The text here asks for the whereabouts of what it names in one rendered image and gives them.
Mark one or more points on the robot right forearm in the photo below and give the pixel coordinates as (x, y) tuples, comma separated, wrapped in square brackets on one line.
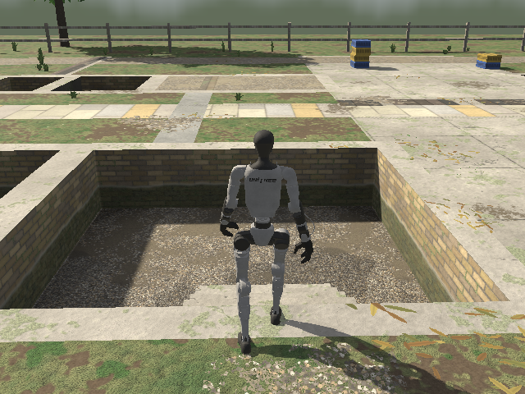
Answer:
[(301, 224)]

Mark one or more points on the robot left forearm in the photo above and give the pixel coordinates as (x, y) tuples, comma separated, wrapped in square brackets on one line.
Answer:
[(226, 214)]

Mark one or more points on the robot right hand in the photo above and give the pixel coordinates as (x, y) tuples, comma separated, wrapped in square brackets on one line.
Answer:
[(308, 250)]

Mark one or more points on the right robot upper arm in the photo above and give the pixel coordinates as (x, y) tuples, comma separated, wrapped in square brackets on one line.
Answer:
[(292, 187)]

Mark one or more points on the robot left hand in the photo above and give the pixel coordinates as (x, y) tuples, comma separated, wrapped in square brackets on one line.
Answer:
[(230, 225)]

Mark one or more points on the left robot upper arm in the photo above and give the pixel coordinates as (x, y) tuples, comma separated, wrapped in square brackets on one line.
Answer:
[(237, 173)]

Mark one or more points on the robot left shin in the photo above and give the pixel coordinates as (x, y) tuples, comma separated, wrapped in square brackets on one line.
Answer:
[(243, 307)]

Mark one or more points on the robot right thigh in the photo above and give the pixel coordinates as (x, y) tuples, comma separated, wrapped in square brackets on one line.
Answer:
[(281, 240)]

